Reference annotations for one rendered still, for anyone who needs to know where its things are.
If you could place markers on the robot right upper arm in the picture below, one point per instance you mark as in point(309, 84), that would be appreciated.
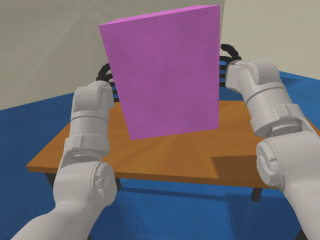
point(291, 163)

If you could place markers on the robot left upper arm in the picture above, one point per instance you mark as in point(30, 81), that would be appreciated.
point(81, 192)

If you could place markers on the left robot hand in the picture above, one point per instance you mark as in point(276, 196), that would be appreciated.
point(102, 76)

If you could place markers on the table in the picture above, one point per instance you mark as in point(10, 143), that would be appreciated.
point(224, 156)

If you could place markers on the right robot forearm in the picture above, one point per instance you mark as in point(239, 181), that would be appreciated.
point(271, 109)

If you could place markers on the carton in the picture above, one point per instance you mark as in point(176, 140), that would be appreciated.
point(166, 70)

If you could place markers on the left robot forearm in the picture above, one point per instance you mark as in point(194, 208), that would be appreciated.
point(88, 137)

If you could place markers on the right robot hand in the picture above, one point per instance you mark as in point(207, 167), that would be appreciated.
point(234, 56)

